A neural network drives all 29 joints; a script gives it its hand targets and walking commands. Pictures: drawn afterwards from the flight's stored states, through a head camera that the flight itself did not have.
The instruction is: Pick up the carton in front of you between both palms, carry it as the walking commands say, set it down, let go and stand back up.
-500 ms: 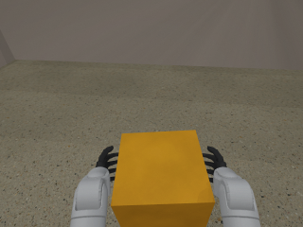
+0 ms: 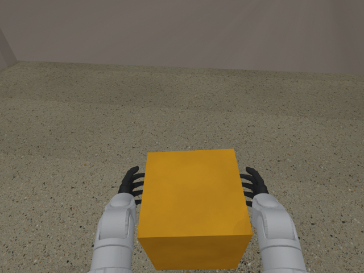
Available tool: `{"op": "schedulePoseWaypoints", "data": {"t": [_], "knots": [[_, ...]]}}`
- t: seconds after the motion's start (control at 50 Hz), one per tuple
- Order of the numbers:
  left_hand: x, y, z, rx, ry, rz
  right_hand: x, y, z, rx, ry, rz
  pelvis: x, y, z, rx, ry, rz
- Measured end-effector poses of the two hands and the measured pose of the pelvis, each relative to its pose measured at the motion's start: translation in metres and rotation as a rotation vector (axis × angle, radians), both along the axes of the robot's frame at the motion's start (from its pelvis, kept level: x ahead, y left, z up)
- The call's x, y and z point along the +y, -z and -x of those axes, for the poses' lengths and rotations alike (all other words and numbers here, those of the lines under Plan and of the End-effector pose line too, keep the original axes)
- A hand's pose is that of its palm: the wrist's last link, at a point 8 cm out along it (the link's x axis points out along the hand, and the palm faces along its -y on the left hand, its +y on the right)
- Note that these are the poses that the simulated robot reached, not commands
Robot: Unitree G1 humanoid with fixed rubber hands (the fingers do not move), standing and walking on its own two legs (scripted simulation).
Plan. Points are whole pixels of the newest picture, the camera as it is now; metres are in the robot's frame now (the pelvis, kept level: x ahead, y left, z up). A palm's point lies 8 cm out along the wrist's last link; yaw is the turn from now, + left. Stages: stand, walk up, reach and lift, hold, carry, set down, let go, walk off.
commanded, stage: carry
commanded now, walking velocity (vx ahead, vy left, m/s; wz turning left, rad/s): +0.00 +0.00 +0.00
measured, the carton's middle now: (193, 212) +0.30 +0.00 -0.04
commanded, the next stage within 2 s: hold in 0.10 s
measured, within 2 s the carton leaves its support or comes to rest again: neither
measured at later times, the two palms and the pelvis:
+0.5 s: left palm (116, 215) +0.25 +0.16 +0.05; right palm (257, 209) +0.26 -0.14 +0.05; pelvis -0.03 +0.00 +0.01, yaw +3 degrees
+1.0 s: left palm (119, 225) +0.29 +0.19 -0.07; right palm (230, 210) +0.33 -0.11 -0.07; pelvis -0.05 -0.01 -0.04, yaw +8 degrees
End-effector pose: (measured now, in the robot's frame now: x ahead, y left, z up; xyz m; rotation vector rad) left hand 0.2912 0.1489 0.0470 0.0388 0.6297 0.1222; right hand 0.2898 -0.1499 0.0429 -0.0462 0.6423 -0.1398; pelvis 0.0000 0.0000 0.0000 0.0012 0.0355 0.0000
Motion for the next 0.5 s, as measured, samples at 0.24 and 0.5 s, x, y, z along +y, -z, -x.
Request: {"op": "schedulePoseWaypoints", "data": {"t": [0.24,0.5], "knots": [[0.007,0.001,0.018,0.033,-0.006,-0.012,0.007,0.002,0.015,0.033,-0.02,0.005,0.003,-0.007,0.007,-0.116,-0.016,0.004],[0.013,-0.003,0.042,0.017,-0.048,-0.003,0.013,-0.003,0.027,0.017,-0.062,0.001,-0.002,-0.006,0.027,-0.194,-0.06,-0.003]]}}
